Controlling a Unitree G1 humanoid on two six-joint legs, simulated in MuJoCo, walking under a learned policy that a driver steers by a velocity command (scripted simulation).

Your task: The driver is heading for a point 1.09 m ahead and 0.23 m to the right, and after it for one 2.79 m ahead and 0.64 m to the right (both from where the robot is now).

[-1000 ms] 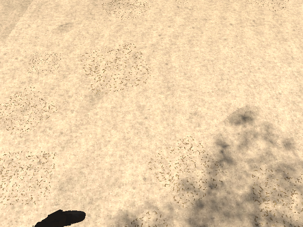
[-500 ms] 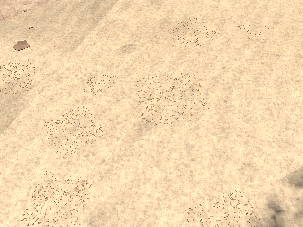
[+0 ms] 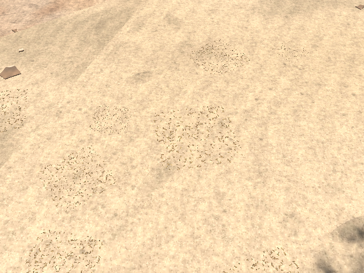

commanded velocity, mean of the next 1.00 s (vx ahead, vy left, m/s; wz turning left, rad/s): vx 0.28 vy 0.00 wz -0.02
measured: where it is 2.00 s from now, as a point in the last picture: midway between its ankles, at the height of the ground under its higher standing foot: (214, 209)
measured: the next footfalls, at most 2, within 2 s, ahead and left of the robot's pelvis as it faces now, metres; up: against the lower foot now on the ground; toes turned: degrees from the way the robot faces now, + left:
left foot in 0.92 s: +0.37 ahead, +0.07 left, +0.00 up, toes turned +4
right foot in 1.46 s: +0.64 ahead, -0.12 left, +0.00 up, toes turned -23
